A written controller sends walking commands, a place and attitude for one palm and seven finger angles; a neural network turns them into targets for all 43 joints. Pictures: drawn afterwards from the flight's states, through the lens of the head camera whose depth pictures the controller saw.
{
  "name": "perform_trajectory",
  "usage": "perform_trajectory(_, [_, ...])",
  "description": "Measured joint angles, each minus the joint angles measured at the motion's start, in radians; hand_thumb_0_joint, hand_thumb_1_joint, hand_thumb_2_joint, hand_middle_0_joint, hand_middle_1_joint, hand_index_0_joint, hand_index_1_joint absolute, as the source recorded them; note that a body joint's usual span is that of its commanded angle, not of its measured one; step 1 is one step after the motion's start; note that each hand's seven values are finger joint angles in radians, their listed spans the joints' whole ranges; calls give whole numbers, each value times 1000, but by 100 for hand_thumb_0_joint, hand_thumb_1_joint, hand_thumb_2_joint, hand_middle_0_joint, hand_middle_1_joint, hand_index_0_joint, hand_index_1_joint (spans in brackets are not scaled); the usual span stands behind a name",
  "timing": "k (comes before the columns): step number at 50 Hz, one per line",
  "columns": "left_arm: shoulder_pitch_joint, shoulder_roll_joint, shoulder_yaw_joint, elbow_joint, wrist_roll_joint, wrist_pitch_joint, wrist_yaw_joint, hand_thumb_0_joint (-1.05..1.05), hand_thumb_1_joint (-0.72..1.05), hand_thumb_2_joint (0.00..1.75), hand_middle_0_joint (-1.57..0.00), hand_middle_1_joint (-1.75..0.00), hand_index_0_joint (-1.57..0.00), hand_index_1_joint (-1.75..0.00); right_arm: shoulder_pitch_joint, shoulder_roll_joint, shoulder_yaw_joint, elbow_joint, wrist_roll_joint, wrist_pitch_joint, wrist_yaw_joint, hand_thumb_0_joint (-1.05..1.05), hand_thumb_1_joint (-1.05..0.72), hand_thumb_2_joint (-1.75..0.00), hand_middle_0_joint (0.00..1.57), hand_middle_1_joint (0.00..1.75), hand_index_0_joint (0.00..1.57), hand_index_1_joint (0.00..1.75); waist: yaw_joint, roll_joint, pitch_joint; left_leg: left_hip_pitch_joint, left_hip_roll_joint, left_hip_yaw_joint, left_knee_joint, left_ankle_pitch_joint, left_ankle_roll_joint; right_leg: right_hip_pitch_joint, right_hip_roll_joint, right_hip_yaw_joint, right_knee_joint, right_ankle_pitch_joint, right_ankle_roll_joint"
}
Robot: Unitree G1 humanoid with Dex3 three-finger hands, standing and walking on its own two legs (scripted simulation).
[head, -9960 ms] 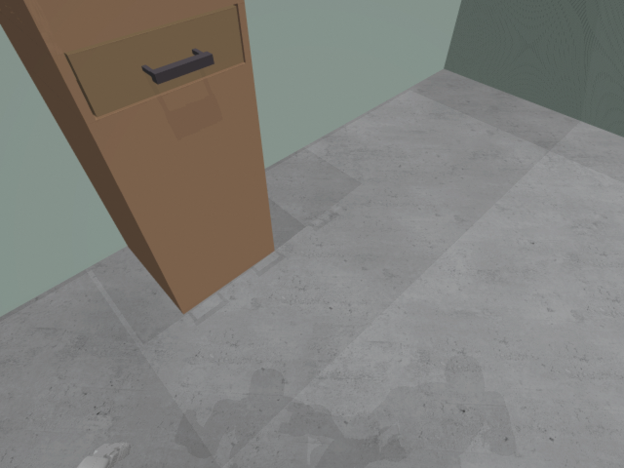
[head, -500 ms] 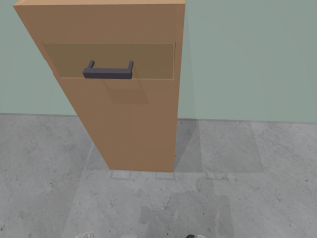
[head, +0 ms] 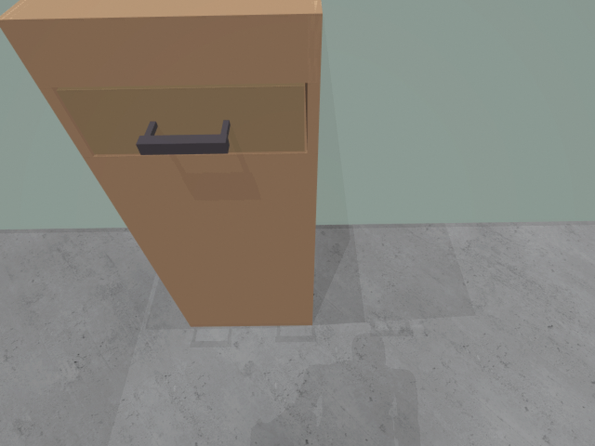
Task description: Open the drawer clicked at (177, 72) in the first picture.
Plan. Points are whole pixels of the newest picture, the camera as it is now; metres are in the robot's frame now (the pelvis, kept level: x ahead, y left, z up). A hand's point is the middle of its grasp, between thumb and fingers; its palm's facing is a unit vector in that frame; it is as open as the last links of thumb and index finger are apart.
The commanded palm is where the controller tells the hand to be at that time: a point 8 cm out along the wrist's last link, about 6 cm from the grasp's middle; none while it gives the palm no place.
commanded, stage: come to a stop and stand still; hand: left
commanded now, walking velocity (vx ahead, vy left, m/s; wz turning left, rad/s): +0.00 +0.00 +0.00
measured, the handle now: (186, 135) +0.55 +0.21 +0.10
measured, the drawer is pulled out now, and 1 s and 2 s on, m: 0.00 0.00 0.00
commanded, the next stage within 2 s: look again from close up in 0.28 s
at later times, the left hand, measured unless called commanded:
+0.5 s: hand out of the picture +0.01 +0.18 -0.17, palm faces +0.06 -0.98 -0.20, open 7.4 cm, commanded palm none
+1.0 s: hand out of the picture -0.08 +0.19 -0.17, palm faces +0.05 -0.99 -0.15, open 7.4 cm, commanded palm none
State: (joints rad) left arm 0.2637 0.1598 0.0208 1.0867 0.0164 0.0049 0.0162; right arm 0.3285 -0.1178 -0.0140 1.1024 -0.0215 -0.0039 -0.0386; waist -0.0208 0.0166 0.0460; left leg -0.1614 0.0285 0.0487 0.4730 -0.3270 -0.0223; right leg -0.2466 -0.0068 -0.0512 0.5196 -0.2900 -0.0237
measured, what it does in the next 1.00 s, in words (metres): shifts its weight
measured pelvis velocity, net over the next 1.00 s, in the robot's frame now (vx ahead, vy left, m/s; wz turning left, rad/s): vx -0.04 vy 0.05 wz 0.01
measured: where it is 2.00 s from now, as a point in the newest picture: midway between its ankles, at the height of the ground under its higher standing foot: outside the picture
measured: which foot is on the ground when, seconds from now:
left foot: down 0.00-1.00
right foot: down 0.00-1.00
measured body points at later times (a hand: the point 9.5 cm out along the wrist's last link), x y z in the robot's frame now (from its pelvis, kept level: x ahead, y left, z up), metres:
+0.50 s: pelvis -0.01 +0.00 +0.00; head -0.03 +0.01 +0.45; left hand +0.01 +0.23 -0.15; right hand +0.06 -0.23 -0.14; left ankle -0.02 +0.11 -0.74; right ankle -0.01 -0.10 -0.74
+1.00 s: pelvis -0.04 +0.05 +0.01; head -0.05 +0.05 +0.46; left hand -0.08 +0.25 -0.16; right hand -0.08 -0.17 -0.15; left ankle -0.02 +0.11 -0.74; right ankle -0.01 -0.10 -0.74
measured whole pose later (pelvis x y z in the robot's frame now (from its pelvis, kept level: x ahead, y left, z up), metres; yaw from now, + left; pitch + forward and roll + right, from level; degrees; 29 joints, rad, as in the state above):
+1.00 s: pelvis -0.04 +0.05 +0.01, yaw +1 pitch -3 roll -1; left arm 0.38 0.12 -0.01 1.12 0.02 -0.01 0.04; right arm 0.35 -0.12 0.00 1.16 -0.01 0.00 -0.02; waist 0.00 -0.01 0.01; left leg -0.17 -0.04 0.09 0.42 -0.21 0.07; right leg -0.19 -0.05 -0.04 0.41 -0.17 0.03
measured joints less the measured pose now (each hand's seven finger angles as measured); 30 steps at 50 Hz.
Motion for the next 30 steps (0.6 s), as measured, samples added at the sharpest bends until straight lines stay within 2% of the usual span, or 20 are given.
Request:
perform_trajectory(3, [0,-12,-5,-28,5,-17,18,1,92,90,-19,-30,-20,-30,4,-21,-8,-13,0,-1,-2,0,-91,-90,21,30,20,30,-13,25,-13,-35,22,-29,66,-15,14,-1,21,-28,14,-17,-23])
perform_trajectory(8, [-2,-10,-2,-68,6,-30,27,1,93,90,-20,-30,-21,-30,-22,-55,-24,-33,6,18,-4,0,-91,-90,20,30,20,30,4,22,-32,-84,30,-48,187,-62,34,30,46,-56,12,-25,-38])
perform_trajectory(10, [-3,-11,-6,-77,6,-29,27,1,93,90,-20,-30,-21,-30,-44,-73,-29,-46,6,20,-4,0,-91,-90,20,30,20,30,7,27,-34,-85,32,-41,166,-37,36,44,57,-66,12,-26,-39])
perform_trajectory(14, [3,8,-7,-68,1,-17,26,1,93,90,-20,-30,-21,-30,-82,-75,-25,-59,2,6,-1,0,-91,-90,20,30,20,30,14,-16,-57,-39,20,-25,109,-23,6,64,44,-51,4,-24,-32])
perform_trajectory(22, [15,15,-21,-49,-4,-18,16,1,91,90,-20,-30,-20,-30,-123,-65,4,-63,0,-7,6,0,-91,-90,20,30,20,30,30,-18,-64,0,2,-1,24,34,26,94,30,-30,-72,35,-11])
perform_trajectory(30, [53,3,-29,-21,-3,-15,17,1,91,90,-20,-30,-20,-30,-98,-57,9,-24,4,-3,10,0,-94,-90,20,30,20,30,35,-8,-47,8,-22,12,-23,74,48,96,8,-17,-108,74,11])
